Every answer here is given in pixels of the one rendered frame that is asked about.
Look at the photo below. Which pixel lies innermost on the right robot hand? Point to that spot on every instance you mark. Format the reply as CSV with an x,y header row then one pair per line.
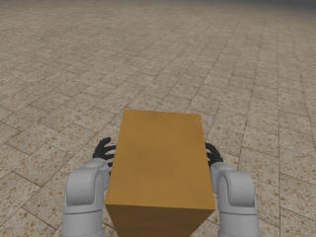
x,y
214,156

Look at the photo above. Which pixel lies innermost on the left robot forearm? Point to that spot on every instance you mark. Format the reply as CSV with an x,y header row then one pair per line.
x,y
84,200

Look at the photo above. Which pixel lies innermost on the left robot hand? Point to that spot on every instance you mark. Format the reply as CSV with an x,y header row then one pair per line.
x,y
101,150

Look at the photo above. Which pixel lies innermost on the carton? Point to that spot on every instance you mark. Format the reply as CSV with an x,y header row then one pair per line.
x,y
160,183

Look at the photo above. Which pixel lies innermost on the right robot forearm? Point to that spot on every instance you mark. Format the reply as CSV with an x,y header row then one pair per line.
x,y
237,202

